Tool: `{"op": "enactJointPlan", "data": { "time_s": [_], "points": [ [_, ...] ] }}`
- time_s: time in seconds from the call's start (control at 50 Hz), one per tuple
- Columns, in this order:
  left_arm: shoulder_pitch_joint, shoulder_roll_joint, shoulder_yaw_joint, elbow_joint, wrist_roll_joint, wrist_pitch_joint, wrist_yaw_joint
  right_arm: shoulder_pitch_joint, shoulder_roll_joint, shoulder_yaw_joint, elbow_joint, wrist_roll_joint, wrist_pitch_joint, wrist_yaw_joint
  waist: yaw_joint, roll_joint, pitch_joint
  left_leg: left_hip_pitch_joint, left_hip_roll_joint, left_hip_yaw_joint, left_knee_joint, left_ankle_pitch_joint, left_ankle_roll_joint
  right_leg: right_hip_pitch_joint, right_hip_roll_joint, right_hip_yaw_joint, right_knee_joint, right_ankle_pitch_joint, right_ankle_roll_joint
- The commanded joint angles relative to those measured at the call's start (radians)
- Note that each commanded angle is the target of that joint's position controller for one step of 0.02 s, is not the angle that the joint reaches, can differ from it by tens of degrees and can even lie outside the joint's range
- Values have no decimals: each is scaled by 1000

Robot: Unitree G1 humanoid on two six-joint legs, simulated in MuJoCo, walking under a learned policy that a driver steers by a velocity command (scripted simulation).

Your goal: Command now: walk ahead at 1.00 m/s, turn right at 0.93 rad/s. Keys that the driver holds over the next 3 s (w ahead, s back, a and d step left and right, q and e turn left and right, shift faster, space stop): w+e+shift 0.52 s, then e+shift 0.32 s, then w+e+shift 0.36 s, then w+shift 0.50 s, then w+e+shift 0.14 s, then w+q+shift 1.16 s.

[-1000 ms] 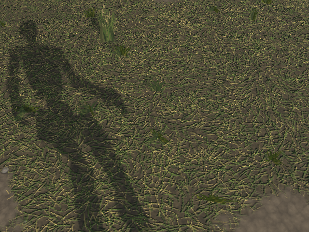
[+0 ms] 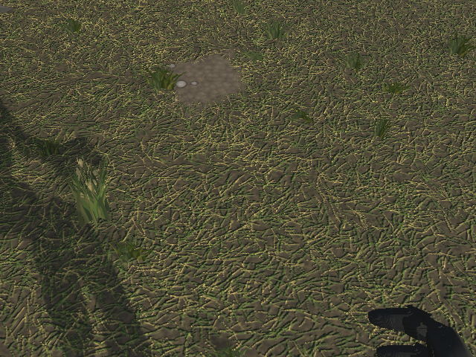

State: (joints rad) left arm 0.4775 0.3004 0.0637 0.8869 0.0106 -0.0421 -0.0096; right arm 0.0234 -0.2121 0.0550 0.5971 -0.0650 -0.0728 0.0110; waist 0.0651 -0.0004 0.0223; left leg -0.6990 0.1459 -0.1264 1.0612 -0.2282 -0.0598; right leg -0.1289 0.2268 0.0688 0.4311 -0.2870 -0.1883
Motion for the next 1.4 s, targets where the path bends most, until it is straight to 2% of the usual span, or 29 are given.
{"op": "enactJointPlan", "data": {
  "time_s": [0.02,0.1,0.14,0.16,0.18,0.2,0.22,0.26,0.34,0.5,0.56,0.6,0.62,0.64,0.66,0.68,0.72,0.78,0.84,0.88,0.98,1.0,1.02,1.04,1.06,1.08,1.12,1.18,1.4],
  "points": [
    [-97,175,50,-106,-13,-43,-3,-74,-101,-23,-76,29,8,9,-29,23,87,231,-50,127,-307,250,-10,-305,-185,260,-272,240,-100],
    [-55,198,68,-107,-15,-36,-7,-101,-137,-36,-93,43,-2,2,21,-48,11,309,-117,119,-518,309,22,-70,-226,304,-167,475,-34],
    [-82,236,77,-118,-3,-35,-1,54,-213,-71,-49,44,-10,-16,-57,-55,-102,489,-169,108,-542,159,40,18,-228,316,44,717,12],
    [-137,263,81,-129,1,-38,-4,242,-255,-94,-6,46,-16,-29,-179,-42,-199,690,-157,115,-537,91,49,-30,-203,292,265,737,35],
    [-189,198,63,-156,5,-51,-5,479,-319,-125,40,29,-21,-50,-288,5,-318,947,-23,-1,-497,-131,74,-186,-165,246,568,563,49],
    [-173,17,16,-209,-15,-58,-2,556,-392,-142,58,-18,-21,-58,-247,292,-387,1149,256,-426,-640,-516,110,-492,-60,144,878,-230,60],
    [-86,39,-4,-248,-34,-48,-3,416,-405,-155,41,-10,-13,-46,-129,449,-419,1110,341,-845,-832,-662,186,-649,-104,91,1013,-192,55],
    [-222,125,8,-217,13,-16,-11,259,-215,-122,23,9,-2,-35,-130,103,-148,828,229,-461,-808,-501,173,-668,-227,24,969,-1,68],
    [-337,42,-15,-277,30,32,-60,376,-123,-98,157,34,-27,-19,-97,88,-13,667,118,-47,-836,0,107,-672,-315,8,911,38,88],
    [-591,35,-52,-391,23,43,-95,406,-189,-110,222,31,-58,-14,-77,27,141,622,55,374,-947,549,63,-590,-279,-203,464,275,53],
    [-505,44,-49,-349,30,31,-90,449,-263,-125,224,38,-37,-43,-21,73,54,719,60,414,-703,1255,36,-363,-140,-310,330,228,15],
    [-151,107,-11,-238,35,14,-64,381,-313,-141,197,49,-13,-52,145,94,-119,614,111,370,-250,1263,40,38,-94,-216,241,255,-34],
    [-32,145,18,-176,28,6,-30,363,-287,-141,185,56,-7,-36,166,23,-167,454,44,371,55,733,30,257,-122,-125,137,353,-54],
    [-86,244,49,-181,6,16,0,395,-185,-125,148,39,-2,-19,59,-179,-134,146,-133,367,436,-314,3,411,-314,119,216,870,-86],
    [-123,366,75,-296,-17,7,-12,392,-204,-109,5,62,-62,-35,32,-209,-458,-112,-227,46,686,-397,-39,740,-550,692,69,772,-355],
    [-166,320,84,-322,-13,7,-10,276,-261,-115,-18,78,-91,-40,67,16,-505,-128,-174,-65,618,-298,-14,666,-544,742,-48,525,-329],
    [-312,212,60,-341,-41,-20,-17,250,-247,-122,-5,79,-83,-57,-72,213,-195,-98,-106,-46,434,-242,-13,287,-445,586,-114,490,-244],
    [-382,141,43,-345,-37,-21,-5,260,-246,-143,-8,50,-32,-57,-147,136,-35,84,-76,-13,192,-211,-45,-134,-316,359,-130,742,-176],
    [-360,159,58,-314,-43,20,37,132,-135,-115,-60,35,-27,-58,-120,63,-73,217,-170,65,-161,-32,-54,-294,-161,231,-40,833,-84],
    [-334,159,61,-298,-56,51,51,90,-104,-107,-66,51,-15,-44,-91,-11,-173,351,-227,77,-327,180,-51,-308,-128,243,-21,574,-26],
    [-266,108,47,-295,-50,33,31,-30,-187,-143,-101,96,-23,-21,-38,-120,-85,353,-184,-46,-549,130,-18,-169,-220,479,32,-61,-22],
    [-255,179,59,-297,70,30,1,73,-193,-117,-47,27,8,-24,-47,-169,-86,396,-187,34,-522,58,18,-169,-199,469,73,-1,-4],
    [-237,135,53,-302,62,18,-8,148,-215,-131,-33,13,4,-32,-85,-127,-84,541,-169,1,-561,-23,47,-252,-174,467,181,-21,20],
    [-233,64,27,-323,32,-2,-18,281,-286,-149,-29,-7,-8,-44,-160,46,-160,762,24,-213,-631,-284,96,-384,-113,356,466,-119,56],
    [-160,36,16,-357,-6,-6,-25,316,-389,-178,-17,-21,-2,-46,-122,381,-281,938,252,-759,-881,-763,215,-606,9,135,697,-338,99],
    [-187,120,21,-324,19,10,-12,223,-314,-171,-43,0,5,-33,-106,230,-188,859,273,-837,-877,-830,231,-708,-114,76,840,-217,102],
    [-305,168,36,-332,42,16,-28,227,-223,-144,-28,24,15,-29,-125,0,-110,726,177,-510,-811,-549,166,-666,-182,57,847,-60,116],
    [-334,101,14,-352,43,36,-63,300,-210,-137,50,34,2,-25,-121,83,-31,662,85,-220,-850,-282,128,-678,-249,29,829,0,124],
    [-573,51,-35,-404,31,19,-81,491,-189,-117,207,34,-36,1,-156,83,122,647,55,139,-1018,177,152,-673,-217,-74,419,229,114]
  ]
}}
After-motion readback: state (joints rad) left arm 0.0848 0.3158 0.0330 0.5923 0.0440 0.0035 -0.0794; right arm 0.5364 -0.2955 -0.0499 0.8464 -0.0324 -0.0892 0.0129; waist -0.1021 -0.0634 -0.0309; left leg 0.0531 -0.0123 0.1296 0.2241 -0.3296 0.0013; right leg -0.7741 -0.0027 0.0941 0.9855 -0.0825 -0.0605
